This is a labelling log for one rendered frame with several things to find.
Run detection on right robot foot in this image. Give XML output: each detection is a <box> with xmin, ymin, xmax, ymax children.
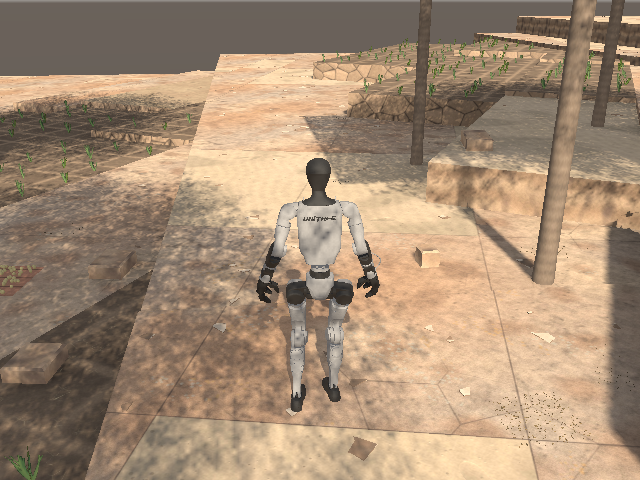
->
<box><xmin>322</xmin><ymin>377</ymin><xmax>341</xmax><ymax>402</ymax></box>

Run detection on robot left forearm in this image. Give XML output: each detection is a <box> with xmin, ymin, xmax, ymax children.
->
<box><xmin>259</xmin><ymin>242</ymin><xmax>281</xmax><ymax>283</ymax></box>

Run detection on robot right upper arm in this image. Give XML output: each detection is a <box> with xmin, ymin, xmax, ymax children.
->
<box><xmin>340</xmin><ymin>201</ymin><xmax>368</xmax><ymax>256</ymax></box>

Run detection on robot right hand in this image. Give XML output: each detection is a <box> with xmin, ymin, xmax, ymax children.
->
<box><xmin>357</xmin><ymin>274</ymin><xmax>380</xmax><ymax>298</ymax></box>

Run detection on robot right forearm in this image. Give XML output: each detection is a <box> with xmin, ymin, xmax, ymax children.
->
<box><xmin>357</xmin><ymin>240</ymin><xmax>377</xmax><ymax>279</ymax></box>

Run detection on robot head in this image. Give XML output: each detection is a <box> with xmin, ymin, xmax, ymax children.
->
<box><xmin>302</xmin><ymin>158</ymin><xmax>336</xmax><ymax>206</ymax></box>

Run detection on robot left upper arm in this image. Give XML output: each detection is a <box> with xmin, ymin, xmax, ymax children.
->
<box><xmin>271</xmin><ymin>202</ymin><xmax>298</xmax><ymax>258</ymax></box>

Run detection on robot left hand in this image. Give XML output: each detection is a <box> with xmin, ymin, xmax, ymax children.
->
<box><xmin>256</xmin><ymin>279</ymin><xmax>279</xmax><ymax>303</ymax></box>

